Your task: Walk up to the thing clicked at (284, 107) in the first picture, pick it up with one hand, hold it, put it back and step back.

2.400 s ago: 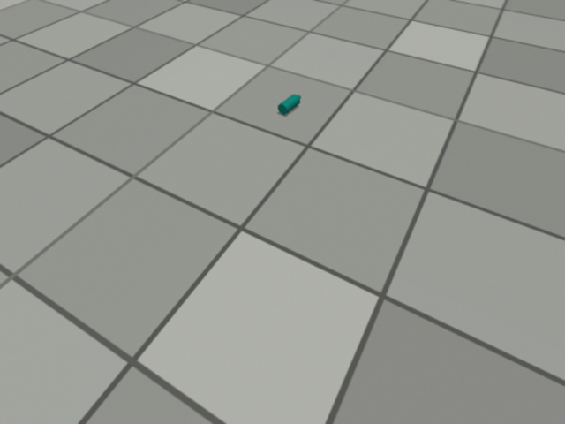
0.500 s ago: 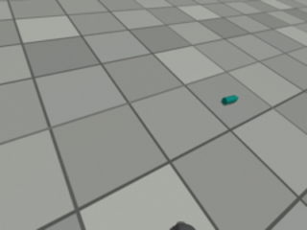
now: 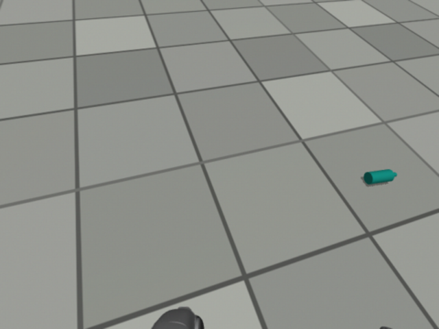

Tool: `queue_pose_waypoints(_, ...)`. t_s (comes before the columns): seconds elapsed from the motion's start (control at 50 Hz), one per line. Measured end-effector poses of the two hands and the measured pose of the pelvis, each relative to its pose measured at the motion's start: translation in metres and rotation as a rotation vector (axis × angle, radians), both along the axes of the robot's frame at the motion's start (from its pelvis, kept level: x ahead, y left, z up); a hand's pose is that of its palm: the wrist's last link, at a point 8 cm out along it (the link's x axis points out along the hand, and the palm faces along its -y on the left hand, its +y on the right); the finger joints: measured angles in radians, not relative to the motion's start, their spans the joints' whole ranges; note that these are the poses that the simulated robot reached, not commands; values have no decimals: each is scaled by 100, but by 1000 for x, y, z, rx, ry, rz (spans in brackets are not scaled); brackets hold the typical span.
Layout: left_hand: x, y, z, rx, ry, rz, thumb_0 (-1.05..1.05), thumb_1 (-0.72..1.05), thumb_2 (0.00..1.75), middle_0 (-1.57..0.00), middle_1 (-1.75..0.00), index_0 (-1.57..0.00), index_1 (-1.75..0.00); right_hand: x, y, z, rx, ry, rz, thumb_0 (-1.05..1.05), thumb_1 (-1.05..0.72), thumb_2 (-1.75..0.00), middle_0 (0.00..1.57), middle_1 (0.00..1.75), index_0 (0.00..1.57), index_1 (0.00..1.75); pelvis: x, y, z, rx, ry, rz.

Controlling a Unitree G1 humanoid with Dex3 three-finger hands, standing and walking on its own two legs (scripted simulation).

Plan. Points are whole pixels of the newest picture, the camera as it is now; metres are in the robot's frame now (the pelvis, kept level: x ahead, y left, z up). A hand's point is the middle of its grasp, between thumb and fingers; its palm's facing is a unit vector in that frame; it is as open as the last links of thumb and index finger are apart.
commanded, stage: walk up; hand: left
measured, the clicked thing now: (381, 176) +1.07 -0.88 -0.71
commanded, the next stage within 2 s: none
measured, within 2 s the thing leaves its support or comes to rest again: neither
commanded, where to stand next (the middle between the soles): +0.79 -1.25 m, yaw +16 degrees
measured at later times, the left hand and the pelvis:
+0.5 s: hand (206, 262) +0.26 +0.06 -0.11, palm faces +0.05 -0.93 -0.37, open 7.4 cm; pelvis +0.17 -0.23 +0.00, yaw +5 degrees
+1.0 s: hand (283, 241) +0.35 -0.12 -0.15, palm faces +0.09 -0.96 -0.25, open 7.4 cm; pelvis +0.31 -0.40 +0.01, yaw +9 degrees
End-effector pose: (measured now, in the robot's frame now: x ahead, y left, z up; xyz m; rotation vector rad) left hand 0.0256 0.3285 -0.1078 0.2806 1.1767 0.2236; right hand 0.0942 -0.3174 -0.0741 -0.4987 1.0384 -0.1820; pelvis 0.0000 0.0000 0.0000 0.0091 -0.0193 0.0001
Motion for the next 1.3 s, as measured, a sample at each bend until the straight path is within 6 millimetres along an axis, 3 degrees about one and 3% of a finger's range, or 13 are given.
queue_pose_waypoints(0.08, 39, -39, -16, -36, 46, -37, 1, 91, 90, -20, -30, -20, -30, 14, -29, 3, -41, -21, -59, 0, -90, -90, 21, 30, 21, 30, 29, -21, -4, 20, -17, -5)
queue_pose_waypoints(0.22, 143, -96, 0, -88, -88, -109, 1, 91, 90, -20, -30, -20, -30, 5, -97, 33, -100, 66, -119, 0, -90, -90, 21, 30, 21, 30, 74, -79, 13, 10, -37, 23)
queue_pose_waypoints(0.32, 200, -136, 14, -62, -158, -112, 0, 91, 90, -20, -30, -20, -30, 21, -167, 38, -133, 137, -108, 0, -89, -90, 21, 30, 21, 30, 108, -133, 12, 18, -19, 37)
queue_pose_waypoints(0.4, 230, -174, 19, 0, -156, -92, 0, 91, 90, -20, -30, -20, -30, 59, -238, 23, -150, 144, -106, 1, -89, -90, 21, 30, 21, 30, 142, -187, 0, 27, 4, 53)
queue_pose_waypoints(0.46, 232, -208, 24, 38, -148, -62, 0, 91, 90, -20, -30, -20, -30, 100, -282, 4, -167, 152, -103, 1, -89, -90, 21, 30, 21, 30, 161, -217, -7, -19, -2, 78)
queue_pose_waypoints(0.5, 224, -227, 32, 43, -132, -19, 0, 91, 90, -20, -30, -20, -30, 132, -292, -1, -151, 146, -86, 1, -90, -90, 20, 30, 21, 30, 173, -232, 0, -4, 2, 89)
queue_pose_waypoints(0.62, 193, -266, 47, 63, -24, 107, 0, 91, 90, -21, -30, -20, -30, 226, -287, 4, -33, 62, 47, 1, -90, -90, 20, 30, 20, 30, 213, -272, 23, 2, 18, 103)
queue_pose_waypoints(0.76, 193, -309, 17, 29, 41, 180, 0, 91, 90, -20, -30, -20, -30, 298, -291, 4, -6, 40, 170, 0, -90, -90, 21, 30, 21, 30, 258, -314, 13, -16, 4, 153)
queue_pose_waypoints(0.88, 244, -365, -13, -55, 49, 117, 1, 91, 90, -20, -30, -20, -30, 317, -338, 11, -71, -10, 102, 0, -90, -89, 21, 30, 21, 30, 286, -346, 2, 19, -15, 158)
queue_pose_waypoints(1.0, 310, -406, -10, -82, -45, 58, 1, 91, 90, -21, -30, -20, -30, 314, -409, 37, -143, -1, 49, 0, -90, -89, 21, 30, 21, 30, 310, -396, 8, 6, -25, 160)
queue_pose_waypoints(1.12, 358, -447, -2, -29, -86, 51, 0, 91, 90, -20, -30, -20, -30, 322, -501, 37, -195, 68, 48, 0, -89, -90, 21, 30, 21, 30, 335, -464, 1, 8, -4, 169)
queue_pose_waypoints(1.22, 372, -499, 6, 57, -77, 79, 0, 91, 90, -20, -30, -20, -30, 353, -590, 8, -225, 110, 19, 0, -89, -90, 21, 30, 21, 30, 362, -528, -17, -20, -4, 177)
queue_pose_waypoints(1.3, 353, -547, 21, 60, -38, 156, 0, 91, 90, -20, -30, -20, -30, 390, -608, -3, -179, 130, 10, 1, -90, -90, 20, 30, 21, 30, 381, -556, -3, -9, -1, 192)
